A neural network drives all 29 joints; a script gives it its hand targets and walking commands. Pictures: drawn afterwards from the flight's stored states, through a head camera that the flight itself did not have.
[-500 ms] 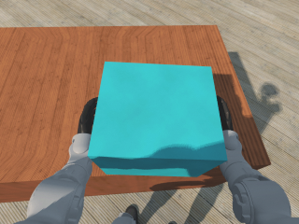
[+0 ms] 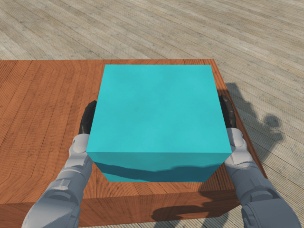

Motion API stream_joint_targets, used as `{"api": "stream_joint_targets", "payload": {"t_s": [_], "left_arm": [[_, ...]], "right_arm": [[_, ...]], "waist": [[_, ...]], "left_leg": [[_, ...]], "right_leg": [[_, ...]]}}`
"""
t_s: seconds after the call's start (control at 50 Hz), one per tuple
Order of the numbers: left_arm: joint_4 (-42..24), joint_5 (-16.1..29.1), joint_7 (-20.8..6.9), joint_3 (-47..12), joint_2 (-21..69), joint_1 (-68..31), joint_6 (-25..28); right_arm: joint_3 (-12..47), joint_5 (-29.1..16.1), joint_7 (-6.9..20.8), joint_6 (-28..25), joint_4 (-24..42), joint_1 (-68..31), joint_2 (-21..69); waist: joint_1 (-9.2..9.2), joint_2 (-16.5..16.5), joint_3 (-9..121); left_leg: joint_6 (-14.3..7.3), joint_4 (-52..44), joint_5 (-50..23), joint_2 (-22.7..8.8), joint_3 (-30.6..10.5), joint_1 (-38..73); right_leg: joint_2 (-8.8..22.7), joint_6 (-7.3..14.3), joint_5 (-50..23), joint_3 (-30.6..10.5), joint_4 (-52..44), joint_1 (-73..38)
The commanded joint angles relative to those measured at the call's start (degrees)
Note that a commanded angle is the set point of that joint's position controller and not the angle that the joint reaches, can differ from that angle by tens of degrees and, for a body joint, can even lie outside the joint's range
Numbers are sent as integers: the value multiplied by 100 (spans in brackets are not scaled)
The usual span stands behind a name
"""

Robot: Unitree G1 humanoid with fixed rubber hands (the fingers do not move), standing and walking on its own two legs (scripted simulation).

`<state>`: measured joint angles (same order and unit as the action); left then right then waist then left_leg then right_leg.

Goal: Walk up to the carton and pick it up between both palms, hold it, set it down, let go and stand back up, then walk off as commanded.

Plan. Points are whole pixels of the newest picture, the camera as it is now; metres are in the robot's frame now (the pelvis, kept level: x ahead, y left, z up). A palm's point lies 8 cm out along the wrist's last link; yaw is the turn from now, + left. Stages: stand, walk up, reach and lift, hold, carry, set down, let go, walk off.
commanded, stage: reach and lift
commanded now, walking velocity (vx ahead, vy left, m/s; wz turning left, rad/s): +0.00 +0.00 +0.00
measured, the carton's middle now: (157, 126) +0.40 +0.00 +0.02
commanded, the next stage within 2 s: hold in 1.86 s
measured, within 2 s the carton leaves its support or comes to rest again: neither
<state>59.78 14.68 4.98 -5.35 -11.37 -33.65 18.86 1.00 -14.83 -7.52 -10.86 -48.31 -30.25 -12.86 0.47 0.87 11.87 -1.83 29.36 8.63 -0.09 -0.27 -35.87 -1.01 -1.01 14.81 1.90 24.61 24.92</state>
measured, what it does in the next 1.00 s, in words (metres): stands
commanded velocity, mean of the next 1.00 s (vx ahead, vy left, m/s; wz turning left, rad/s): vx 0.00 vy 0.00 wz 0.00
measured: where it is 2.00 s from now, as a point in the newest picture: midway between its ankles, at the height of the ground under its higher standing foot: outside the picture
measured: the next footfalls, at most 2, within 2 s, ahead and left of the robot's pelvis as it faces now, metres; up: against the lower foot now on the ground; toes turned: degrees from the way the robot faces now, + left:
none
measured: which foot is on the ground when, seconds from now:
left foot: down 0.00-1.00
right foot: down 0.00-1.00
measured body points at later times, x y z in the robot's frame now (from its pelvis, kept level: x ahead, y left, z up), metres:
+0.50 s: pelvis -0.02 -0.02 +0.01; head -0.03 -0.01 +0.46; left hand +0.37 +0.17 +0.10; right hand +0.37 -0.22 +0.12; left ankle +0.05 +0.09 -0.73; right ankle -0.05 -0.13 -0.73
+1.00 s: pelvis +0.01 -0.02 +0.02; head -0.02 +0.00 +0.47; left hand +0.36 +0.17 +0.13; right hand +0.36 -0.22 +0.14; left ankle +0.05 +0.09 -0.73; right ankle -0.04 -0.13 -0.73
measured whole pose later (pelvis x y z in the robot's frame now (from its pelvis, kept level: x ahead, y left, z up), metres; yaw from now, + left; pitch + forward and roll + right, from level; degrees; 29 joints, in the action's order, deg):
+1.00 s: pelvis +0.01 -0.02 +0.02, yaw -1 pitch +1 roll +0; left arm 10.0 -2.9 -0.8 9.9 -5.7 -18.9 -25.3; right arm 0.7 -14.7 -8.7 15.0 -23.8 -23.1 -13.0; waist -1.1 -2.3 5.1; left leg -0.9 16.3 5.3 0.4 1.5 -11.8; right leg -0.4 0.0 12.0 0.0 14.1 2.8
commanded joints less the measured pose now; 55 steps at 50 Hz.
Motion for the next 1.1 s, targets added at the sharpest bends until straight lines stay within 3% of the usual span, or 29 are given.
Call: {"api": "stream_joint_targets", "payload": {"t_s": [0.0, 0.02, 0.04, 0.06, 0.1, 0.16, 0.18, 0.22, 0.24, 0.26, 0.28, 0.3, 0.36, 0.42, 0.44, 0.5, 0.56, 0.58, 0.6, 0.64, 0.66, 0.7, 0.76, 0.82, 0.88, 0.94, 0.98, 1.02, 1.08], "left_arm": [[-3108, -672, -930, -1641, 4294, -3790, -73], [-3369, -630, -924, -1735, 4390, -3774, -166], [-3449, -654, -946, -1737, 4360, -3865, -242], [-3487, -649, -913, -1760, 4458, -3813, -317], [-3986, -502, -892, -1902, 4560, -3859, -525], [-3403, -589, -953, -1611, 4273, -3744, -748], [-3407, -549, -1012, -1658, 4301, -3728, -795], [-3394, -648, -1120, -1349, 4119, -3876, -871], [-3495, -715, -1115, -1185, 4048, -3967, -984], [-3396, -592, -1180, -1207, 4040, -4178, -976], [-3463, -632, -1137, -1128, 4112, -4408, -1036], [-3314, -679, -1121, -1143, 3999, -4285, -1086], [-3455, -567, -1137, -1206, 4123, -4214, -1342], [-3013, -687, -1265, -894, 3924, -4160, -1580], [-3367, -690, -1268, -880, 3810, -4334, -1670], [-3915, -823, -1221, -1001, 3925, -4323, -1964], [-3816, -1091, -1330, -805, 3843, -3793, -2345], [-4195, -887, -1305, -1009, 3930, -3999, -2402], [-4242, -1110, -1332, -906, 3905, -3704, -2496], [-4476, -1217, -1366, -888, 3899, -3485, -2788], [-4586, -1246, -1392, -753, 3882, -3306, -2901], [-4932, -1265, -1439, -923, 3958, -3106, -3080], [-6083, -1207, -1372, -1153, 3909, -2787, -3386], [-6635, -1116, -1325, -1229, 3734, -2595, -3584], [-6589, -1173, -1350, -1248, 3487, -2284, -3905], [-6519, -1278, -1398, -1131, 3388, -2079, -4149], [-7020, -1146, -1380, -1263, 3415, -2139, -4203], [-7088, -977, -1309, -1401, 3508, -2187, -4239], [-6491, -1294, -1401, -984, 3299, -1945, -4486]], "right_arm": [[2365, 379, 1120, 312, 2234, -3180, 4169], [2472, 261, 1132, 365, 2562, -3259, 4199], [2302, 345, 1083, 457, 2309, -3144, 4151], [2389, 211, 1158, 468, 2555, -3451, 4128], [2359, 158, 1163, 560, 2846, -3426, 4132], [2244, 322, 1165, 760, 2568, -3477, 4148], [2154, 332, 1149, 806, 2586, -3488, 4128], [2044, 428, 1113, 814, 2508, -3748, 4180], [2202, 361, 1117, 885, 2721, -3908, 4318], [2181, 364, 1099, 920, 2659, -4019, 4409], [2261, 206, 1155, 916, 2883, -4446, 4574], [2202, 325, 1167, 969, 2532, -4246, 4529], [2464, 127, 1101, 1022, 3152, -4612, 4596], [2008, 312, 983, 1224, 2589, -4364, 4346], [2109, 298, 955, 1213, 3042, -4697, 4423], [2082, 126, 893, 1372, 2727, -4463, 4256], [1978, 158, 813, 1545, 2767, -4295, 4173], [2037, 25, 796, 1534, 3095, -4503, 4127], [2011, 101, 772, 1613, 2740, -4017, 4077], [1999, -10, 745, 1667, 2953, -4051, 3946], [2031, -49, 731, 1705, 3096, -4117, 3925], [2064, -97, 703, 1757, 3323, -3925, 3792], [2380, -289, 665, 1844, 4225, -3738, 3839], [2403, -380, 687, 1970, 4660, -3473, 3615], [2346, -358, 696, 2087, 4915, -3490, 3402], [2284, -300, 740, 2203, 5095, -3533, 3249], [2392, -418, 752, 2217, 5597, -3635, 3262], [2322, -445, 806, 2276, 5732, -3709, 3200], [2220, -307, 843, 2424, 5224, -3626, 3065]], "waist": [[-199, 148, 2997], [-140, 146, 3087], [-312, 286, 2987], [-140, 297, 3125], [-143, 408, 3310], [-75, 104, 2686], [-188, 44, 2599], [-91, -110, 2300], [136, -163, 2425], [147, -223, 2399], [328, -162, 2764], [210, -255, 2419], [337, -354, 2912], [43, -522, 1785], [180, -511, 2263], [59, -132, 2396], [-45, -297, 1954], [-38, -225, 2380], [-126, -96, 2054], [-142, 47, 2064], [-25, -130, 1946], [-192, -48, 2033], [-184, 68, 2441], [-186, 47, 2364], [-223, 71, 2067], [-71, -183, 1645], [-39, -225, 1911], [-33, -168, 2124], [97, -374, 1527]], "left_leg": [[489, -35, -2812, -14, -399, 3913], [514, -51, -2998, -29, -427, 4055], [561, -108, -2961, -45, -471, 4212], [581, -126, -2962, -64, -437, 4270], [608, -153, -2998, -97, -494, 4432], [473, -371, -2104, -47, -380, 4134], [461, -436, -1973, -56, -393, 4109], [333, -579, -1603, -33, -323, 4028], [250, -632, -1330, 13, -283, 3928], [213, -657, -1142, 28, -252, 3890], [175, -671, -1067, 66, -227, 3864], [164, -748, -972, 59, -162, 3929], [129, -730, -1249, 90, -107, 3989], [5, -957, -765, 109, -19, 3896], [-10, -931, -889, 109, -14, 3805], [125, -951, -1331, 142, -73, 4272], [34, -1007, -1335, 182, -41, 4321], [94, -958, -1535, 150, -87, 4426], [148, -959, -1669, 154, -58, 4487], [204, -947, -1899, 177, -29, 4643], [183, -950, -2033, 166, -46, 4650], [246, -914, -2253, 200, -60, 4752], [312, -737, -2969, 203, -50, 5096], [347, -732, -3080, 162, -107, 5179], [321, -790, -2815, 198, -114, 4996], [242, -909, -2421, 173, -18, 4863], [207, -908, -2518, 162, -59, 4966], [277, -910, -2469, 96, -67, 5146], [117, -1085, -2029, 103, 28, 4948]], "right_leg": [[-221, -12, -1972, -213, -488, -290], [-257, 15, -2076, -222, -480, -390], [-243, 29, -1932, -197, -567, -403], [-288, 47, -1757, -201, -575, -321], [-289, 100, -1641, -232, -682, -217], [-211, 90, -1217, -252, -815, -214], [-200, 55, -1233, -272, -854, -256], [-150, 33, -1047, -295, -870, -436], [-114, 34, -863, -365, -893, -542], [-89, -13, -761, -382, -857, -447], [-89, 2, -553, -421, -887, -446], [-96, -12, -529, -363, -941, -429], [-141, -60, -869, -325, -885, -705], [-58, -146, -507, -375, -1100, -495], [-29, -148, -654, -414, -1062, -751], [-81, -98, -1034, -321, -1089, -837], [-59, -156, -1224, -310, -1177, -1006], [-86, -137, -1376, -299, -1141, -1038], [-92, -123, -1601, -290, -1111, -1147], [-122, -102, -1740, -233, -1140, -1234], [-128, -140, -1905, -237, -1144, -1320], [-126, -150, -2282, -225, -1117, -1478], [-201, -170, -2974, -196, -1041, -1716], [-239, -175, -3011, -177, -1027, -1682], [-226, -147, -2805, -175, -1106, -1581], [-220, -143, -2405, -118, -1144, -1518], [-212, -172, -2696, -140, -1104, -1577], [-265, -107, -2369, -107, -1136, -1337], [-200, -130, -2136, -118, -1260, -1320]]}}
